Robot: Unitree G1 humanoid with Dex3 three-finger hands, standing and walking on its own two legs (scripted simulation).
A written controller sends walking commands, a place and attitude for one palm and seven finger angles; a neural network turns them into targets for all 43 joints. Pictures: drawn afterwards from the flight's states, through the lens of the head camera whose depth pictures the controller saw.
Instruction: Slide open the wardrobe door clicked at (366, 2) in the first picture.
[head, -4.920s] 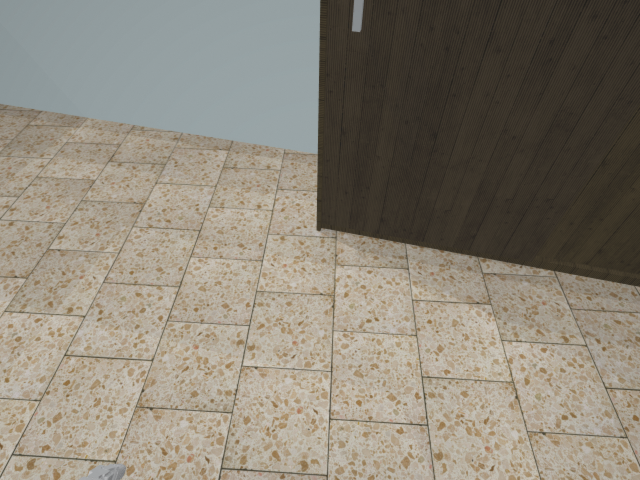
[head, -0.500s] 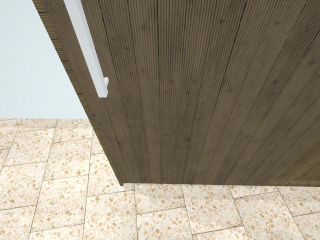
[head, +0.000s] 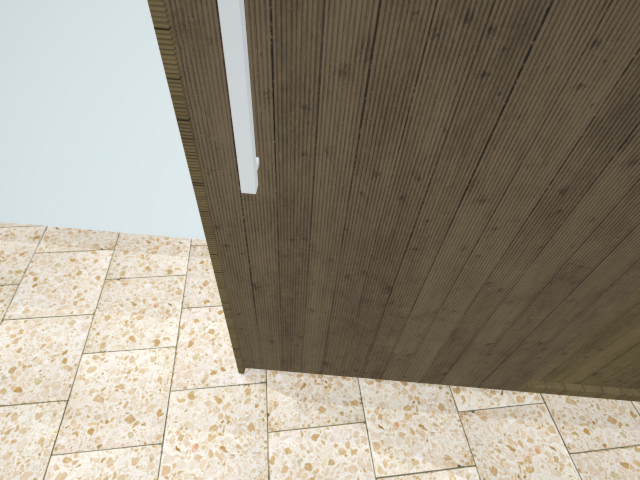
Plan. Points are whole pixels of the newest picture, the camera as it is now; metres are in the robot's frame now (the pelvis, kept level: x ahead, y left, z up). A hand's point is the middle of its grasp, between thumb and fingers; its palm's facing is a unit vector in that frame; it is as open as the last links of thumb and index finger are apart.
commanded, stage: come to a stop and stand still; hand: left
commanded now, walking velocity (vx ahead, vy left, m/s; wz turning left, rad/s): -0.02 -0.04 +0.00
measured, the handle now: (244, 94) +0.51 +0.15 +0.22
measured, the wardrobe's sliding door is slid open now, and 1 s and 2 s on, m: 0.00 0.00 0.00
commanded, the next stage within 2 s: look again from close up in 1.06 s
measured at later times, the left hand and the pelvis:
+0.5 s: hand out of the picture +0.02 +0.14 -0.17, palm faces +0.02 -0.97 -0.25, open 7.3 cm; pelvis +0.00 -0.04 -0.01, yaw +0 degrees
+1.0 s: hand out of the picture -0.02 +0.13 -0.18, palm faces +0.02 -0.98 -0.19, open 7.4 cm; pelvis -0.02 -0.04 +0.00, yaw +0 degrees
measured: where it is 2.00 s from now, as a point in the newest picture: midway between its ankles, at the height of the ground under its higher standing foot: outside the picture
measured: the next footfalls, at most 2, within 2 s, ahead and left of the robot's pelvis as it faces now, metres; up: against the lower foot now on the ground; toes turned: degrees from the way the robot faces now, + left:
right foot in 0.08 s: +0.03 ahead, -0.12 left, +0.00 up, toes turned -5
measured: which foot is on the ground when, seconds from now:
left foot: down 0.00-1.00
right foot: up 0.00-0.06, down 0.08-1.00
